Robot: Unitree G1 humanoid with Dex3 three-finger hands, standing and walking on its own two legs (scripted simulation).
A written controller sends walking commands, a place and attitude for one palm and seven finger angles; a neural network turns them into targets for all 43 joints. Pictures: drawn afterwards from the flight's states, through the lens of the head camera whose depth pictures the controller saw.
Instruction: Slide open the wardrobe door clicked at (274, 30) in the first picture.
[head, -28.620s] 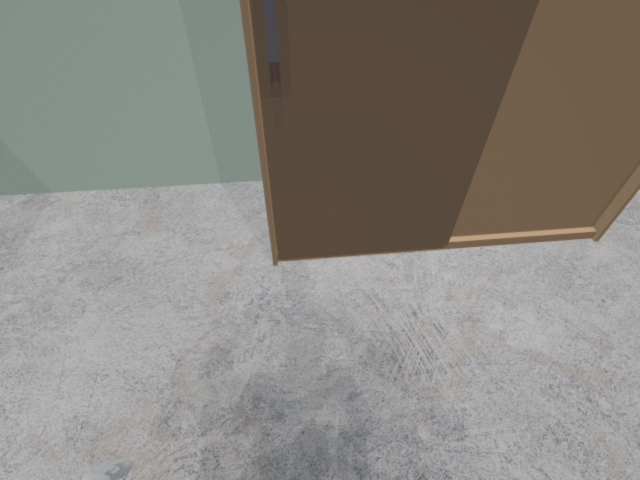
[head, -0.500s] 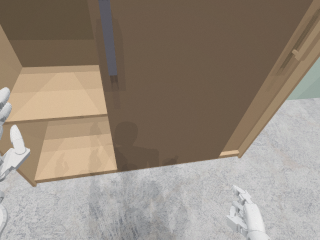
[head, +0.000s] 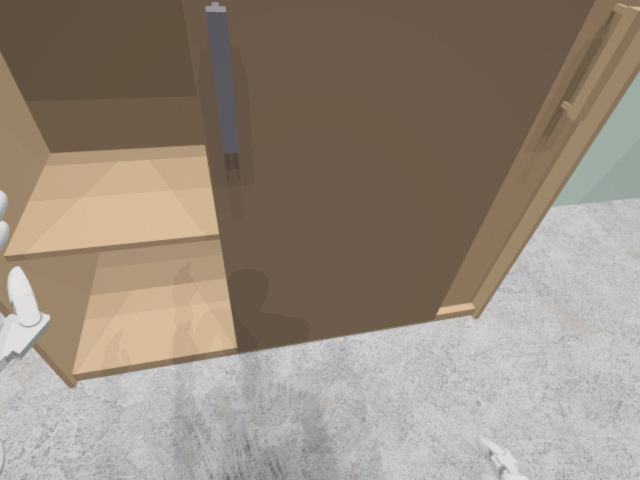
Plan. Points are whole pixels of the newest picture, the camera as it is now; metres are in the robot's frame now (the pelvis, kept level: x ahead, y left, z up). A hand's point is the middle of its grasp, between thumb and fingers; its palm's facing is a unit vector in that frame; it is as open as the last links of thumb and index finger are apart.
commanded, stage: stop stepping back and stand still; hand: left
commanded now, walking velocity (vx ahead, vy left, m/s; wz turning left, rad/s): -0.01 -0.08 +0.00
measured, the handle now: (223, 82) +0.64 +0.18 +0.20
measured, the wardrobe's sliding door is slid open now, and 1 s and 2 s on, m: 0.50 0.50 0.50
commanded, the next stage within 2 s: let the arm hang, fingers relaxed in 0.06 s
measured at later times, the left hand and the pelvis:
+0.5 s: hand out of the picture +0.05 +0.19 -0.17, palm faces +0.14 -0.98 -0.16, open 6.9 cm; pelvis +0.00 +0.01 +0.00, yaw +5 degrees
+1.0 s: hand out of the picture +0.03 +0.21 -0.16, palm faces +0.06 -0.98 -0.20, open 7.3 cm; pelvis +0.01 +0.03 +0.02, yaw +3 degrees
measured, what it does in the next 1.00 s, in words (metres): stands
